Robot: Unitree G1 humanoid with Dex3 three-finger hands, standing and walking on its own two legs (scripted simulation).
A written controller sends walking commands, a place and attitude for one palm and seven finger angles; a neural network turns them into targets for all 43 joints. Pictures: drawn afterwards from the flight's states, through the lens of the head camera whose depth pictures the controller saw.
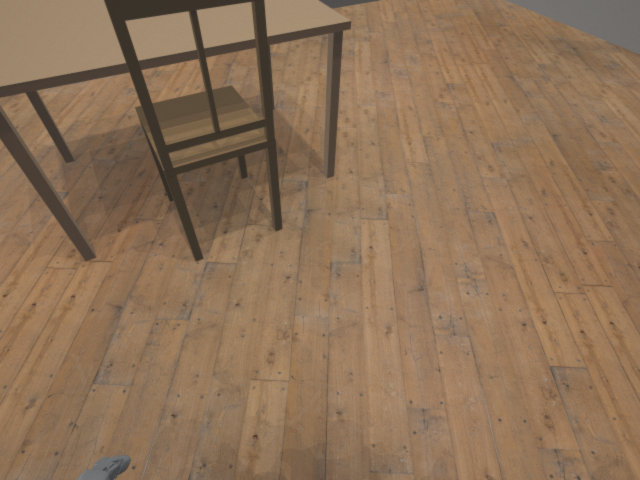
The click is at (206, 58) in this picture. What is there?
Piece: chair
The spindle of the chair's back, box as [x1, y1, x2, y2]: [189, 10, 219, 131]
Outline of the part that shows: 189,11 213,128 215,131 218,131 219,127 196,11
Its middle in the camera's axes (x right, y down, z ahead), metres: -0.33 -0.46 +1.10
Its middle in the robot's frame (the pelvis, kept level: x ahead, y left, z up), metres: +1.11 +0.38 -0.05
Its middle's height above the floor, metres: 0.72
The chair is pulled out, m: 0.00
